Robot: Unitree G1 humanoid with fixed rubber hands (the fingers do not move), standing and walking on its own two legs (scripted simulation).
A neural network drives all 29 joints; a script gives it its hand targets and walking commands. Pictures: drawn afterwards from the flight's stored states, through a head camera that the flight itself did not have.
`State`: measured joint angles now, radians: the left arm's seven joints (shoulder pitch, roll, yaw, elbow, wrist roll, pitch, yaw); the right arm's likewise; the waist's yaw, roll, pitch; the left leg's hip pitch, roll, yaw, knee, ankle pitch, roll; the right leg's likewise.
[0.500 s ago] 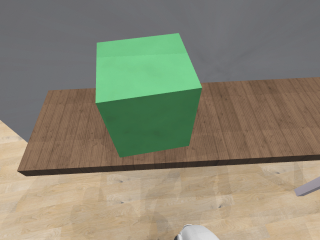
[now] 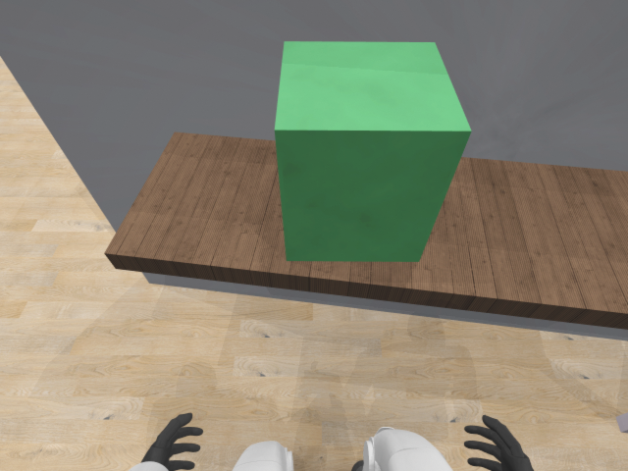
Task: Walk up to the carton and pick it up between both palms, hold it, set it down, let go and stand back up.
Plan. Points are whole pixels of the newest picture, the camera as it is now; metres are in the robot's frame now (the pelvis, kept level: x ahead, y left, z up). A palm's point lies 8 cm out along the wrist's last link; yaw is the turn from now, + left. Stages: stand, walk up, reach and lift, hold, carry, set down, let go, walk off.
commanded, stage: reach and lift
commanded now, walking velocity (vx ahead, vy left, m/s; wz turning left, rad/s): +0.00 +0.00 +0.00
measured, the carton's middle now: (355, 158) +0.50 -0.06 +0.10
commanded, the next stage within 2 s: none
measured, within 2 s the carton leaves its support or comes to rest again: neither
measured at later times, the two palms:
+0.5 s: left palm out of the picture +0.13 +0.21 -0.02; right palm (548, 453) +0.13 -0.26 -0.04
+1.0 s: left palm (133, 415) +0.18 +0.22 +0.01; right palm (501, 349) +0.23 -0.21 +0.02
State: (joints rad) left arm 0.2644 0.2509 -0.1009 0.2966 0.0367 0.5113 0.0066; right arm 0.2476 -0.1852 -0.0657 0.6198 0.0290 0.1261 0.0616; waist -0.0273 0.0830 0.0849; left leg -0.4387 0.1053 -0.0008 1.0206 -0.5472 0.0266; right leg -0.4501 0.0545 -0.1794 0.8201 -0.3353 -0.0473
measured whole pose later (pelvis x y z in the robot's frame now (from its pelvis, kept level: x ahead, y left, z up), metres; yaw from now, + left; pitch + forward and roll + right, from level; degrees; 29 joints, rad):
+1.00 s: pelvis +0.05 -0.02 +0.06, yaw +9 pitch -1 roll +0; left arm 0.33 0.28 -0.01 0.22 -0.08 0.08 -0.01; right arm 0.34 -0.09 -0.01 0.28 0.13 -0.03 -0.06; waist -0.03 -0.08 0.04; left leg -0.11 0.02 0.03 0.38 -0.25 -0.02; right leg -0.14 0.05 -0.05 0.38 -0.23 -0.06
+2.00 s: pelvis +0.02 -0.02 +0.06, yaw +7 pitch +0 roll +1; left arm -0.13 0.24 -0.14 0.35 -0.27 0.04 0.07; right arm -0.05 -0.22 -0.12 0.29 0.20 0.05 -0.05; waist -0.05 -0.01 0.00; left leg -0.16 0.00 0.04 0.35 -0.19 -0.01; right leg -0.23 0.04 0.00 0.40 -0.18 -0.05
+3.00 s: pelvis +0.03 -0.02 +0.06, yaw +4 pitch +7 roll +1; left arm -0.68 0.26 0.04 0.44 -0.17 0.50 0.07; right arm -0.60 -0.39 -0.06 0.55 0.37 0.27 -0.03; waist -0.13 -0.03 -0.07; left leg -0.26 0.01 0.06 0.33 -0.19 0.00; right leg -0.32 0.06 0.04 0.35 -0.14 -0.04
